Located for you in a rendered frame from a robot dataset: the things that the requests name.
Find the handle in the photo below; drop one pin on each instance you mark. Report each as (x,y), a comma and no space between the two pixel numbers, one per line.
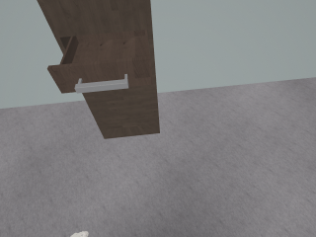
(102,85)

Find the drawer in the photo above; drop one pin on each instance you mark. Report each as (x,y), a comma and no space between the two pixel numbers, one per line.
(104,57)

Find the cabinet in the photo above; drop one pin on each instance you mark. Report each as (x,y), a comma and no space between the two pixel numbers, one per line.
(118,113)

